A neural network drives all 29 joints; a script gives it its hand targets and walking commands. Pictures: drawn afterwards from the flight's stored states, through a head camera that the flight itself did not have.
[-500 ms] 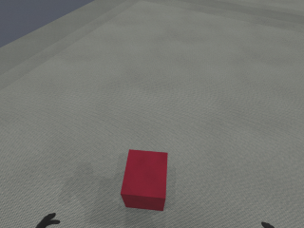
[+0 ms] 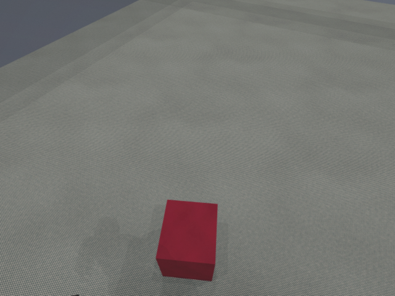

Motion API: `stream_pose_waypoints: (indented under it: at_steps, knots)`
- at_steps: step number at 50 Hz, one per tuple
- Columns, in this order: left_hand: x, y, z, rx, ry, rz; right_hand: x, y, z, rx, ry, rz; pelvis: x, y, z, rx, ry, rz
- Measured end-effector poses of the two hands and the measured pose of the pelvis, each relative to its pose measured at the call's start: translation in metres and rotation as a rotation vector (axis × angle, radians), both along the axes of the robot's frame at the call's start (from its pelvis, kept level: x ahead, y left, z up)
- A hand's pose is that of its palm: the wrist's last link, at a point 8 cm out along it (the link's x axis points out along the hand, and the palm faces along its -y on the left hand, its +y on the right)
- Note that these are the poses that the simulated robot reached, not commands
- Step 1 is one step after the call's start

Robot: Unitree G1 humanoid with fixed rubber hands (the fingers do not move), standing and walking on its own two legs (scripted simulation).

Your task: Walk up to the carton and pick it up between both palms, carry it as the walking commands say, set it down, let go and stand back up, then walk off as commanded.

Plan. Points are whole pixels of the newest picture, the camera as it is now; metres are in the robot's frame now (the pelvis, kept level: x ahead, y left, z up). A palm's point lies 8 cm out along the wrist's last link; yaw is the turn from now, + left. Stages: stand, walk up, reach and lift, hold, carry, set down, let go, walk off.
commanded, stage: walk off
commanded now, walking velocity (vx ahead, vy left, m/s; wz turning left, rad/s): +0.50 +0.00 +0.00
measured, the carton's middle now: (189, 240) +0.45 +0.06 -0.65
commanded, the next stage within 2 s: none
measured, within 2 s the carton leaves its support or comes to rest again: neither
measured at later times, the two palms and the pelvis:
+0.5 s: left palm (127, 203) +0.36 +0.21 -0.12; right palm out of the picture +0.05 -0.29 -0.16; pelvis +0.18 -0.04 -0.03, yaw +1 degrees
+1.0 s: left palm (134, 241) +0.25 +0.17 -0.12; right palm (272, 140) +0.60 -0.22 -0.12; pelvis +0.39 -0.03 +0.00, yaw +2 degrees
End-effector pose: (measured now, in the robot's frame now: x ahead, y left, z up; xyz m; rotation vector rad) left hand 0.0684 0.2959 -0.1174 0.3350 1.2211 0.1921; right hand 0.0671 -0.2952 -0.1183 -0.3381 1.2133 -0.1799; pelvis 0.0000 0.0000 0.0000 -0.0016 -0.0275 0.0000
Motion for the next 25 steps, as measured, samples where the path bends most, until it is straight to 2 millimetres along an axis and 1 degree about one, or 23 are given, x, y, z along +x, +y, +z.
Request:
stream_pose_waypoints:
  at_steps: [5, 8, 10, 11, 12, 13, 14, 15, 16, 18, 20, 22, 23, 24, 25]
  knots:
    - [-0.017, -0.010, -0.018, -0.039, 0.071, 0.026, -0.012, 0.015, -0.016, 0.032, 0.066, -0.014, 0.019, 0.002, -0.008, -0.004, 0.010, 0.002]
    - [-0.025, -0.012, -0.028, -0.059, 0.119, 0.053, -0.011, 0.023, -0.023, 0.047, 0.096, -0.022, 0.036, 0.005, -0.014, -0.008, 0.016, 0.004]
    - [-0.025, -0.011, -0.034, -0.067, 0.145, 0.062, -0.008, 0.029, -0.027, 0.054, 0.107, -0.033, 0.049, 0.007, -0.018, -0.001, 0.021, 0.000]
    - [-0.020, -0.012, -0.035, -0.070, 0.154, 0.056, -0.008, 0.031, -0.029, 0.056, 0.112, -0.047, 0.055, 0.008, -0.019, 0.005, 0.022, -0.007]
    - [-0.012, -0.013, -0.036, -0.072, 0.156, 0.045, -0.010, 0.032, -0.030, 0.059, 0.122, -0.065, 0.061, 0.008, -0.020, 0.008, 0.023, -0.012]
    - [0.001, -0.015, -0.035, -0.072, 0.147, 0.030, -0.016, 0.033, -0.031, 0.063, 0.143, -0.082, 0.068, 0.008, -0.020, 0.009, 0.024, -0.014]
    - [0.019, -0.017, -0.033, -0.072, 0.127, 0.014, -0.024, 0.033, -0.031, 0.067, 0.174, -0.100, 0.075, 0.006, -0.019, 0.009, 0.024, -0.013]
    - [0.042, -0.020, -0.031, -0.075, 0.096, -0.004, -0.034, 0.034, -0.031, 0.072, 0.212, -0.118, 0.082, 0.004, -0.018, 0.008, 0.024, -0.012]
    - [0.068, -0.024, -0.027, -0.078, 0.056, -0.023, -0.044, 0.034, -0.029, 0.076, 0.255, -0.137, 0.089, 0.002, -0.017, 0.007, 0.024, -0.009]
    - [0.129, -0.036, -0.019, -0.087, -0.041, -0.072, -0.062, 0.035, -0.025, 0.088, 0.339, -0.172, 0.106, -0.005, -0.016, 0.004, 0.025, -0.002]
    - [0.192, -0.052, -0.009, -0.098, -0.144, -0.122, -0.067, 0.032, -0.023, 0.104, 0.401, -0.200, 0.124, -0.013, -0.017, 0.001, 0.027, 0.003]
    - [0.247, -0.068, -0.003, -0.098, -0.230, -0.152, -0.058, 0.024, -0.026, 0.117, 0.429, -0.223, 0.144, -0.024, -0.022, -0.004, 0.025, 0.006]
    - [0.267, -0.074, -0.002, -0.092, -0.263, -0.154, -0.048, 0.018, -0.030, 0.120, 0.432, -0.229, 0.156, -0.031, -0.026, -0.002, 0.019, 0.008]
    - [0.281, -0.078, -0.004, -0.079, -0.286, -0.149, -0.035, 0.010, -0.035, 0.122, 0.428, -0.229, 0.167, -0.039, -0.031, 0.006, 0.013, 0.011]
    - [0.287, -0.082, -0.007, -0.068, -0.290, -0.140, -0.016, 0.002, -0.040, 0.122, 0.410, -0.222, 0.177, -0.045, -0.034, 0.008, 0.007, 0.016]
